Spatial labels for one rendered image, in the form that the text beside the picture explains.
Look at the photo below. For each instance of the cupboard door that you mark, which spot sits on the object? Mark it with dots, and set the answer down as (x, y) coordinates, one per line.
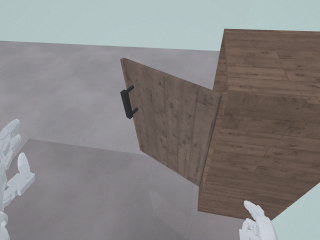
(175, 120)

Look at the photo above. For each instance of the handle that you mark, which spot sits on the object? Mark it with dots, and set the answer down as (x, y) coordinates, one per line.
(126, 102)

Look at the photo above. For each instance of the robot right hand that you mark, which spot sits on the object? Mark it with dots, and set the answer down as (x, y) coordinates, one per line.
(261, 229)

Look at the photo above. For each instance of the robot left hand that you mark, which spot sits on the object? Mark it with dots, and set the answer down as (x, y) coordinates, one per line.
(21, 181)

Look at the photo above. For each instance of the left robot forearm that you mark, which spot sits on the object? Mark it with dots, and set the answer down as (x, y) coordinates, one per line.
(3, 222)

